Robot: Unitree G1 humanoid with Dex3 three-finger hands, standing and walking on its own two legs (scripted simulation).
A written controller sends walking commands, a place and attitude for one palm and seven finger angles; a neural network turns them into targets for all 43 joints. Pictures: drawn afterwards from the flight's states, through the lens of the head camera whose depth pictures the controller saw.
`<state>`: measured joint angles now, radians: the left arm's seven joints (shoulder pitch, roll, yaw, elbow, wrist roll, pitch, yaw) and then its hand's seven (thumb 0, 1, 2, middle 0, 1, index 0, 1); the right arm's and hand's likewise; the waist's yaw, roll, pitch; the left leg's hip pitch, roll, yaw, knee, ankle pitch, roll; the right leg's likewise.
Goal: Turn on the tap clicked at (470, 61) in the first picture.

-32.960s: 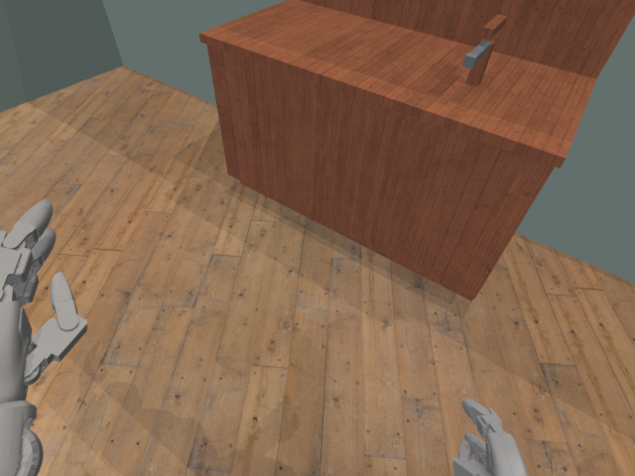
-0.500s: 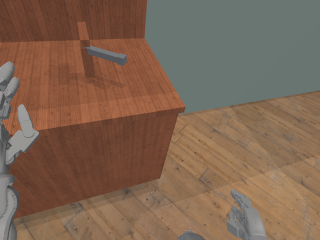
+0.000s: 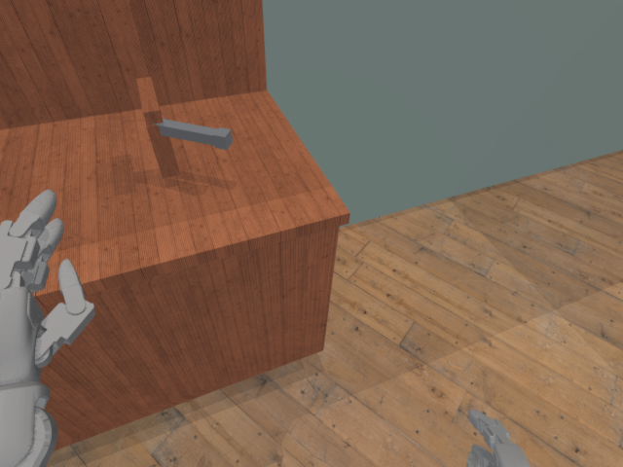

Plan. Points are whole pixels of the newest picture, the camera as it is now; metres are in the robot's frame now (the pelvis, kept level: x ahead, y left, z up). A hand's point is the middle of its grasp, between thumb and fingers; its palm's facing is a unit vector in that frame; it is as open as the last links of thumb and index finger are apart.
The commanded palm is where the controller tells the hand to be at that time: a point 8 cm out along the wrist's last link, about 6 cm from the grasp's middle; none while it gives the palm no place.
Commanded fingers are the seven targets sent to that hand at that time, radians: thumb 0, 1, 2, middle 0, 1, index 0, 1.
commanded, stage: look again from close up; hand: left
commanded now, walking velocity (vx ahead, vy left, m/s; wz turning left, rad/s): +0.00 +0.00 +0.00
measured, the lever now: (223, 138) +0.65 +0.22 +0.07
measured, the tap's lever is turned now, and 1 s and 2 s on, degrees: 53 53 53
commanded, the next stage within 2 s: shuffle to correct the standing spot in 0.34 s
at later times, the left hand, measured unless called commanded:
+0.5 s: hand (36, 311) +0.21 +0.28 +0.16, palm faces +0.39 -0.85 -0.34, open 7.4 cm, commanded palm +0.16 +0.32 +0.18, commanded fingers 0.00 0.90 0.90 -0.20 -0.30 -0.20 -0.30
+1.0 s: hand (55, 260) +0.27 +0.30 +0.16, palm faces +0.46 -0.83 -0.31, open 7.4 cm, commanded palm +0.20 +0.33 +0.18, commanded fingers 0.00 0.90 0.90 -0.20 -0.30 -0.20 -0.30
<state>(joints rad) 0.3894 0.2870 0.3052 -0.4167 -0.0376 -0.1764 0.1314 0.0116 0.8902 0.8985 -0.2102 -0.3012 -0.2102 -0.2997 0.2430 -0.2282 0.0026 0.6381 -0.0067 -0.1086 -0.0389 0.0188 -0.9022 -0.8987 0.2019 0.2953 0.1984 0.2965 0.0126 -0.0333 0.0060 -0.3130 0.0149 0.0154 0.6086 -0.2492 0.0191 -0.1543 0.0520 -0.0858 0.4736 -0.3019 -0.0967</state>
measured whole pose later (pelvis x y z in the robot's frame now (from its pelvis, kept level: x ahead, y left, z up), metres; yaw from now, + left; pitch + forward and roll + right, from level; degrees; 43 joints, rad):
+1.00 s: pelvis +0.05 +0.04 -0.02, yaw +3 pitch -5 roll +2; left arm 0.32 0.39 0.37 -0.47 -0.07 -0.16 0.14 0.01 0.89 0.90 -0.21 -0.30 -0.21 -0.30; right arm 0.16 -0.18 0.00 0.61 0.00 -0.08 -0.04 0.02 -0.90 -0.90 0.20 0.30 0.20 0.30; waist 0.01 -0.08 0.11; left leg -0.31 0.02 0.09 0.69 -0.30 0.00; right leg -0.34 0.03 0.02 1.13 -0.48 -0.04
